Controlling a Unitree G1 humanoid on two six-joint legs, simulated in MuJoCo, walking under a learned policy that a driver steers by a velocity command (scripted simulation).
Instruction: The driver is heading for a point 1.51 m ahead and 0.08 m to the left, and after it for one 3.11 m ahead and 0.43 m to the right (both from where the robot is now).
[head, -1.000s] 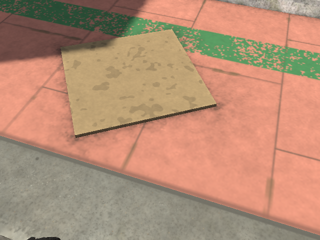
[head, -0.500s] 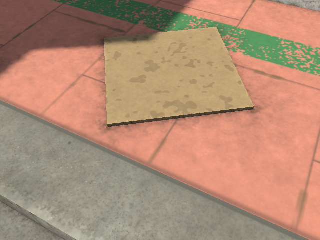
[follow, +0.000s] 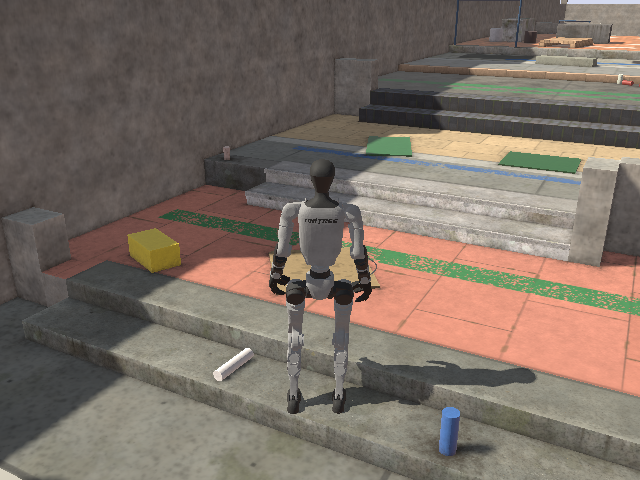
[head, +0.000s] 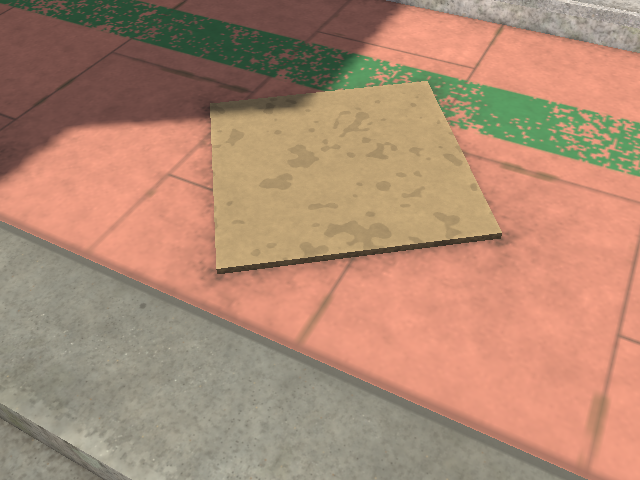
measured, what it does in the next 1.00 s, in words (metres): climbs: right foot 0.14 m higher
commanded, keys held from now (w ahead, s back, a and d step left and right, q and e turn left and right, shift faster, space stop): w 1.00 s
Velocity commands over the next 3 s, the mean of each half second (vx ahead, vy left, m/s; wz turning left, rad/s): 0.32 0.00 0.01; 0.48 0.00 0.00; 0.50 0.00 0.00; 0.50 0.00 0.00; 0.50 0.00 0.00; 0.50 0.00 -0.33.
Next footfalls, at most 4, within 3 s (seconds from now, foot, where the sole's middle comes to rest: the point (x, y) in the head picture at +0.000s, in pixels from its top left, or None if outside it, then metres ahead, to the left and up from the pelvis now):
0.70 right None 0.40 -0.10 -0.64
1.24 left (287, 351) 0.77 0.12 -0.64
1.78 right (382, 231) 1.10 -0.11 -0.62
2.32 left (283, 176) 1.32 0.15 -0.62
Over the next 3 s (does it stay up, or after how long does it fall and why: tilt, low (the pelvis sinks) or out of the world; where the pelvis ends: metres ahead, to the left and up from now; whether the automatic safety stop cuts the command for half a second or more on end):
stays up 1.53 -0.01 0.15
